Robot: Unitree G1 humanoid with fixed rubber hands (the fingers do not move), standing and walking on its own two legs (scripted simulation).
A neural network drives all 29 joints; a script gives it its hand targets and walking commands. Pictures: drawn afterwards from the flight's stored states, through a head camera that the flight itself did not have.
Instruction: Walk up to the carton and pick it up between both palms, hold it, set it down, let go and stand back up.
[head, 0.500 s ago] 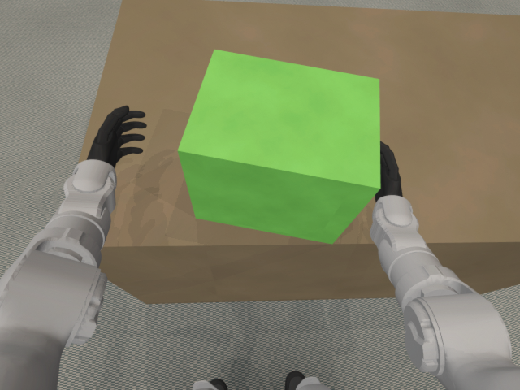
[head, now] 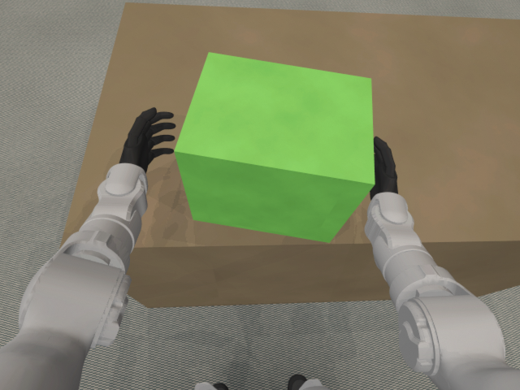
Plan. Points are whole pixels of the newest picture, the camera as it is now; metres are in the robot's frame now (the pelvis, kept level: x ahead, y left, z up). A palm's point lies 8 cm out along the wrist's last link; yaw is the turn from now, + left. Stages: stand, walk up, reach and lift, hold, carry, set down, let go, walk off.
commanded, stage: reach and lift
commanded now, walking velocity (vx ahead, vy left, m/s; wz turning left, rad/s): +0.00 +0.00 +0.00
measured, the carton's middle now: (274, 155) +0.49 -0.05 +0.00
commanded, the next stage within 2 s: none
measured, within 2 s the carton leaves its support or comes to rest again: neither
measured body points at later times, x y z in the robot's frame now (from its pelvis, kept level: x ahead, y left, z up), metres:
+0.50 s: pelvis +0.00 +0.00 +0.00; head +0.16 +0.02 +0.42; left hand +0.48 +0.15 +0.00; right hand +0.43 -0.19 +0.00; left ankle +0.00 +0.08 -0.70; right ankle +0.01 -0.17 -0.70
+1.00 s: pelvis +0.01 +0.00 +0.00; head +0.17 +0.01 +0.42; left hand +0.48 +0.15 +0.00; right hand +0.43 -0.19 -0.01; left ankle +0.00 +0.08 -0.70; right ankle +0.01 -0.17 -0.70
